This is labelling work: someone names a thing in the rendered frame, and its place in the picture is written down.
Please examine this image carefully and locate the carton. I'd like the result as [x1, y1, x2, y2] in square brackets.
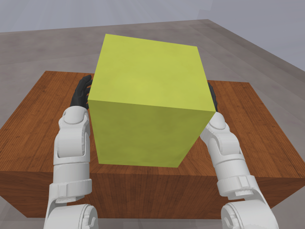
[88, 34, 216, 167]

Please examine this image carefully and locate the robot right forearm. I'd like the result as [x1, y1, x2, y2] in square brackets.
[200, 112, 279, 229]

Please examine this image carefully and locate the robot left forearm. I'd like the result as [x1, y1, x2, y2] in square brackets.
[43, 106, 92, 229]

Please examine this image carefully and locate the left robot upper arm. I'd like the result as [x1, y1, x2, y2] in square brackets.
[45, 204, 99, 229]

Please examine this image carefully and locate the pedestal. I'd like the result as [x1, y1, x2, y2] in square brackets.
[0, 71, 305, 219]

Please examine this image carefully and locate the right robot upper arm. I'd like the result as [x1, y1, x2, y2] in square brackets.
[221, 199, 278, 229]

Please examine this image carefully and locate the right robot hand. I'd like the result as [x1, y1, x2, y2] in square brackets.
[208, 82, 218, 112]

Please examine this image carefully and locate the left robot hand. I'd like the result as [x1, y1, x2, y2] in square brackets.
[70, 75, 93, 110]

